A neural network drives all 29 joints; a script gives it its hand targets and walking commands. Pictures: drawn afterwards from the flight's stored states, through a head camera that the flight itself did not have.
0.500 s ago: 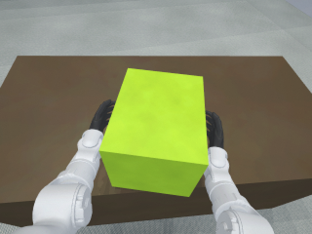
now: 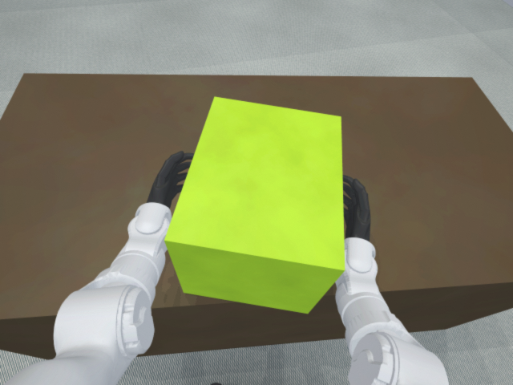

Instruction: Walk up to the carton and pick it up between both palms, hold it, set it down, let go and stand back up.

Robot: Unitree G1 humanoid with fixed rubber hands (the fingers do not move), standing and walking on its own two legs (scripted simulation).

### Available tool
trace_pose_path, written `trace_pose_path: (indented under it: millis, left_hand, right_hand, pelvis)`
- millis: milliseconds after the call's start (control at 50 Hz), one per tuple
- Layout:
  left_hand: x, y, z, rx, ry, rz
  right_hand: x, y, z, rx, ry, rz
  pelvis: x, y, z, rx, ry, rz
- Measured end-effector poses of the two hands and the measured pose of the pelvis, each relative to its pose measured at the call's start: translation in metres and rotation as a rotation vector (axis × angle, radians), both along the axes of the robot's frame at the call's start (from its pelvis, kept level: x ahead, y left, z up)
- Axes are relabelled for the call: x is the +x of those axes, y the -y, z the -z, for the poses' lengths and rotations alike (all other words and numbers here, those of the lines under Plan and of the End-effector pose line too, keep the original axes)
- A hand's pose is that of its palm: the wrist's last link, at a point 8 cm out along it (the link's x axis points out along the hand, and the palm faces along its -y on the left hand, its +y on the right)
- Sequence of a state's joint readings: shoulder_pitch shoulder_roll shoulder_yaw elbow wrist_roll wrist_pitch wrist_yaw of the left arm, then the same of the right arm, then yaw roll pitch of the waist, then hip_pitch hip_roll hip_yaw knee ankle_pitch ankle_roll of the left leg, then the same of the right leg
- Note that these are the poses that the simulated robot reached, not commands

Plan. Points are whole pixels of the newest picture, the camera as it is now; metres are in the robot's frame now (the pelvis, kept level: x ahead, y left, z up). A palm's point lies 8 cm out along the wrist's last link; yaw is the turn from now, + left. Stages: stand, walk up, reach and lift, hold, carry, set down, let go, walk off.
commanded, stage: set down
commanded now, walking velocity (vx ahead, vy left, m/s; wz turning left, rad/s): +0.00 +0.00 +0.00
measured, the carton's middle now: (261, 205) +0.42 -0.02 -0.02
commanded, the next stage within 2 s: none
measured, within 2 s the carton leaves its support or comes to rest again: neither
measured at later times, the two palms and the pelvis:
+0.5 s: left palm (163, 199) +0.41 +0.15 +0.01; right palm (355, 230) +0.35 -0.17 +0.01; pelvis -0.01 +0.00 +0.00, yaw +0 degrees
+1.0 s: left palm (163, 200) +0.41 +0.15 +0.01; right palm (356, 230) +0.35 -0.17 +0.01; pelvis -0.01 +0.00 -0.01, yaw -1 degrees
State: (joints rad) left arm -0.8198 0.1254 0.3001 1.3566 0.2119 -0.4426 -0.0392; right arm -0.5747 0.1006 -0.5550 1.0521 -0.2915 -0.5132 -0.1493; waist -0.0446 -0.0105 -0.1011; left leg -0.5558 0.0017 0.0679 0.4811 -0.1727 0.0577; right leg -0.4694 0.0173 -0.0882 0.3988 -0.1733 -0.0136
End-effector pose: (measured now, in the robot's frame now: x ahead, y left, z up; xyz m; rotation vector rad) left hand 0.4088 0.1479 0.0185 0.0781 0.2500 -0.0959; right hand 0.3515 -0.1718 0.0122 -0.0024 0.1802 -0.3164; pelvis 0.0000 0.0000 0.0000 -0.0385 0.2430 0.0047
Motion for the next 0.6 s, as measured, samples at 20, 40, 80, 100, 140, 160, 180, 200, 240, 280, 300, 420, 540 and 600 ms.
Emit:
trace_pose_path:
  millis: [20,40,80,100,140,160,180,200,240,280,300,420,540,600]
  left_hand:
    - [-0.0001,-0.0001,0.0003,0.000,0.001,0.000]
    - [-0.0002,-0.0001,0.0006,-0.002,0.002,0.000]
    - [-0.0004,-0.0002,0.0011,-0.005,0.003,-0.001]
    - [-0.0005,-0.0003,0.0014,-0.007,0.004,-0.001]
    - [-0.0007,-0.0004,0.0019,-0.009,0.006,-0.001]
    - [-0.0008,-0.0004,0.0021,-0.010,0.007,-0.001]
    - [-0.0008,-0.0005,0.0023,-0.010,0.007,-0.002]
    - [-0.0009,-0.0005,0.0025,-0.011,0.008,-0.002]
    - [-0.0009,-0.0005,0.0027,-0.012,0.009,-0.002]
    - [-0.0010,-0.0005,0.0029,-0.010,0.011,-0.001]
    - [-0.0011,-0.0005,0.0031,-0.009,0.012,-0.001]
    - [-0.0021,-0.0009,0.0049,-0.010,0.020,0.000]
    - [-0.0016,-0.0008,0.0046,-0.004,0.021,0.001]
    - [-0.0015,-0.0008,0.0046,-0.003,0.021,0.001]
  right_hand:
    - [-0.0002,-0.0001,0.0002,-0.001,0.001,0.000]
    - [-0.0003,-0.0001,0.0003,-0.001,0.001,0.000]
    - [-0.0006,-0.0003,0.0007,-0.003,0.002,0.000]
    - [-0.0007,-0.0003,0.0008,-0.005,0.003,0.000]
    - [-0.0009,-0.0004,0.0009,-0.008,0.002,0.000]
    - [-0.0010,-0.0004,0.0009,-0.010,0.002,-0.001]
    - [-0.0011,-0.0004,0.0009,-0.010,0.001,-0.001]
    - [-0.0011,-0.0005,0.0010,-0.010,0.001,-0.001]
    - [-0.0013,-0.0006,0.0011,-0.011,0.000,0.000]
    - [-0.0015,-0.0006,0.0013,-0.013,0.000,0.000]
    - [-0.0016,-0.0006,0.0015,-0.014,0.001,-0.001]
    - [-0.0028,-0.0009,0.0029,-0.016,0.006,-0.001]
    - [-0.0027,-0.0009,0.0029,-0.016,0.004,-0.001]
    - [-0.0027,-0.0008,0.0029,-0.016,0.004,-0.001]
  pelvis:
    - [-0.0004,-0.0001,0.0002,0.000,0.001,0.000]
    - [-0.0008,-0.0002,0.0005,0.000,0.001,0.000]
    - [-0.0017,-0.0004,0.0011,0.001,0.000,0.000]
    - [-0.0023,-0.0005,0.0012,0.001,0.001,0.000]
    - [-0.0032,-0.0007,0.0014,0.001,0.000,0.000]
    - [-0.0035,-0.0008,0.0015,0.001,-0.001,0.000]
    - [-0.0038,-0.0009,0.0015,0.002,-0.001,-0.001]
    - [-0.0042,-0.0010,0.0016,0.002,-0.001,-0.001]
    - [-0.0048,-0.0013,0.0019,0.001,-0.005,-0.003]
    - [-0.0054,-0.0016,0.0022,0.001,-0.009,-0.004]
    - [-0.0056,-0.0017,0.0024,0.000,-0.010,-0.005]
    - [-0.0072,-0.0026,0.0035,0.000,-0.012,-0.004]
    - [-0.0081,-0.0033,0.0046,0.000,-0.014,-0.005]
    - [-0.0090,-0.0034,0.0050,0.001,-0.009,-0.003]
